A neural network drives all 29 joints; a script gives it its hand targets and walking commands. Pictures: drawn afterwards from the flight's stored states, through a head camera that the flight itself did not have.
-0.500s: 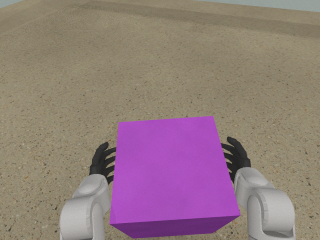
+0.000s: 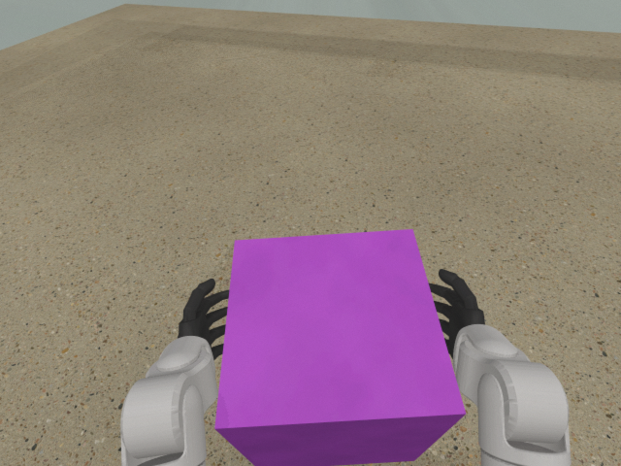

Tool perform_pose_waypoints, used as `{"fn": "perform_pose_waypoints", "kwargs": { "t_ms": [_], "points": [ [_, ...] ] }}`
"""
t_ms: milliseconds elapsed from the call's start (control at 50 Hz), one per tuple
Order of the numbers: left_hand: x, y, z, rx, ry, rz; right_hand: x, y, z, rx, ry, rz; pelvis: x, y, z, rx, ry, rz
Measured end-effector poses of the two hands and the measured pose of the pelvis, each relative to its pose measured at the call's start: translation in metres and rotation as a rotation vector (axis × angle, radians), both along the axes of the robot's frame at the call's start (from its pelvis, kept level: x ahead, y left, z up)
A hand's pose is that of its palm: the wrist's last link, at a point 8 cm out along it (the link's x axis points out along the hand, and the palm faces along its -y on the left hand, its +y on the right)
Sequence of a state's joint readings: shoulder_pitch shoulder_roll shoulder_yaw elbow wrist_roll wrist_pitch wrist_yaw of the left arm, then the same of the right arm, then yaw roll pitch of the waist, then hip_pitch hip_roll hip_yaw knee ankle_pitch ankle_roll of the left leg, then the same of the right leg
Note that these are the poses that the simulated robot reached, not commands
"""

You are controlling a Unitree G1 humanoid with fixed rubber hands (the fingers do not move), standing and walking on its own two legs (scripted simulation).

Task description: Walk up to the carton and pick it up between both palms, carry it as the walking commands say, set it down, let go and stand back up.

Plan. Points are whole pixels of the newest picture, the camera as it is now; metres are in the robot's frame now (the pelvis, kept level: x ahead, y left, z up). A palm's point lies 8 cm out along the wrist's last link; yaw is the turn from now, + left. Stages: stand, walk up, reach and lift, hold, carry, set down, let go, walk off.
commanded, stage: carry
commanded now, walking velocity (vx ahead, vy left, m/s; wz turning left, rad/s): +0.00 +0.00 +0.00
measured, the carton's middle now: (330, 358) +0.25 +0.00 +0.03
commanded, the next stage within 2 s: none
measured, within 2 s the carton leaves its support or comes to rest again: neither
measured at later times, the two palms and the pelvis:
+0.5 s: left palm (195, 317) +0.27 +0.16 +0.10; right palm (446, 303) +0.28 -0.14 +0.09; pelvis +0.04 +0.00 +0.00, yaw +1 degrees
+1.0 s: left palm (193, 301) +0.30 +0.17 +0.10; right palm (433, 290) +0.30 -0.13 +0.09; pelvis +0.06 +0.02 +0.00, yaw +0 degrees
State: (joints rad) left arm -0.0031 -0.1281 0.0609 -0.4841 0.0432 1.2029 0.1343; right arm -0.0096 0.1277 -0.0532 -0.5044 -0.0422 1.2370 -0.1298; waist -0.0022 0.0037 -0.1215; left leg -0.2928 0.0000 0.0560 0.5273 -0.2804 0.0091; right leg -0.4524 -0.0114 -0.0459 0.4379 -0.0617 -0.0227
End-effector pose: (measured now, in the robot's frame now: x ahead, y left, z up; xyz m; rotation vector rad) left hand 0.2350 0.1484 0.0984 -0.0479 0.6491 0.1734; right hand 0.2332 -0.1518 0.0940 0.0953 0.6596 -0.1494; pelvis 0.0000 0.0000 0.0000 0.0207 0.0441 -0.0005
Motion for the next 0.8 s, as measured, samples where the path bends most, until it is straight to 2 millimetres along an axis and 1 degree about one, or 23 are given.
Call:
{"fn": "perform_pose_waypoints", "kwargs": {
  "t_ms": [120,240,560,800],
  "points": [
    [0.005,-0.001,-0.001,-0.002,0.002,0.004,0.006,-0.001,-0.001,-0.001,0.001,0.002,0.004,-0.002,0.000,0.002,0.008,0.001],
    [0.012,0.002,-0.002,-0.002,0.004,0.012,0.016,0.002,-0.001,0.001,0.004,0.009,0.013,-0.001,0.000,-0.001,0.014,0.005],
    [0.044,0.010,0.000,-0.006,-0.002,0.018,0.048,0.010,0.001,-0.005,-0.003,0.015,0.043,0.005,0.001,-0.018,0.014,0.012],
    [0.059,0.014,-0.002,-0.010,0.000,0.005,0.060,0.014,0.000,-0.012,0.000,0.003,0.056,0.011,-0.001,-0.026,0.007,0.010]
  ]
}}
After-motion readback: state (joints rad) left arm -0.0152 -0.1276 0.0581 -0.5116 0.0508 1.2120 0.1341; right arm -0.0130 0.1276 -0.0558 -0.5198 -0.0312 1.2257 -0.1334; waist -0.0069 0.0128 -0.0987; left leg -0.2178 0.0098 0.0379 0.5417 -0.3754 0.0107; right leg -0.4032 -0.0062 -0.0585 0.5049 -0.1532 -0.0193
